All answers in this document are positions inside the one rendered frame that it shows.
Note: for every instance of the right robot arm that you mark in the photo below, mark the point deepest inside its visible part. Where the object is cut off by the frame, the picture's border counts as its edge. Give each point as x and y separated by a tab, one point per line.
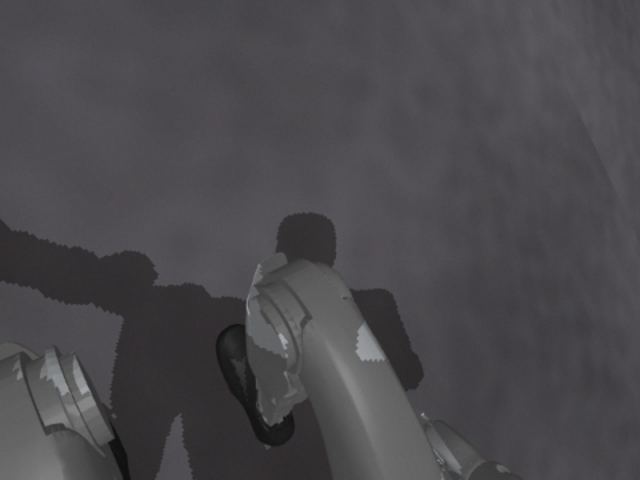
493	470

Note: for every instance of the right robot hand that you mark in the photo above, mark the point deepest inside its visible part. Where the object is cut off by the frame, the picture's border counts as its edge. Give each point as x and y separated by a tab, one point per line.
452	450

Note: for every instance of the right robot foot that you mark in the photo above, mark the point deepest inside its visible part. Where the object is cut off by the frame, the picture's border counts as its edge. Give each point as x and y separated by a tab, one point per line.
232	358

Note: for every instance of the left robot foot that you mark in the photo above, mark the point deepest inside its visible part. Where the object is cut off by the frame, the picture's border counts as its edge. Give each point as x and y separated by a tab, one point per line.
120	455

